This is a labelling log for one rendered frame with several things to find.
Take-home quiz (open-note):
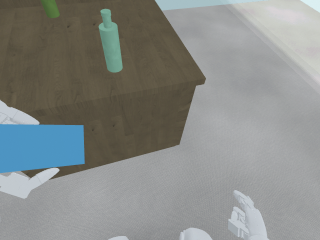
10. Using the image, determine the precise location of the table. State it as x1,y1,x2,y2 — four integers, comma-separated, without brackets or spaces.
0,0,206,180

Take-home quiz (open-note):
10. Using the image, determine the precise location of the right robot thigh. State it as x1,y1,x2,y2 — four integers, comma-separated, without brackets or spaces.
179,228,212,240

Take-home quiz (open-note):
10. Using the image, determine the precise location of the robot right hand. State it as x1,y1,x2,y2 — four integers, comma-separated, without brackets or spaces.
228,190,268,240

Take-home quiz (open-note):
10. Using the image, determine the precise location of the sponge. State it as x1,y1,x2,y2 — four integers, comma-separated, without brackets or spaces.
0,124,85,173

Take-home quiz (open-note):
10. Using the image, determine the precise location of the robot left hand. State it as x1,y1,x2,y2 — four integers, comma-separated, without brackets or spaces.
0,100,60,199

